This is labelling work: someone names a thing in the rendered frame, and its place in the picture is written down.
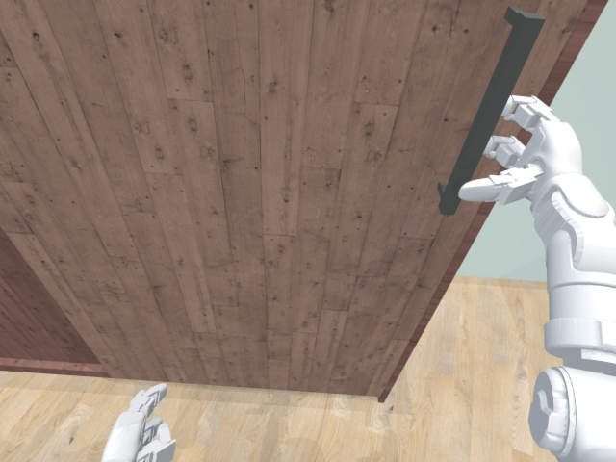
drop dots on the wardrobe door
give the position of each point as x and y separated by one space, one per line
244 193
32 324

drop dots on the robot right hand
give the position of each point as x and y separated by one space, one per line
553 149

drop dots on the robot left hand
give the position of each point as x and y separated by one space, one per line
131 435

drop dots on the right robot upper arm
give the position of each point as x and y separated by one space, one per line
573 415

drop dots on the handle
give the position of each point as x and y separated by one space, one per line
524 33

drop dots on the right robot forearm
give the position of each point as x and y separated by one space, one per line
577 227

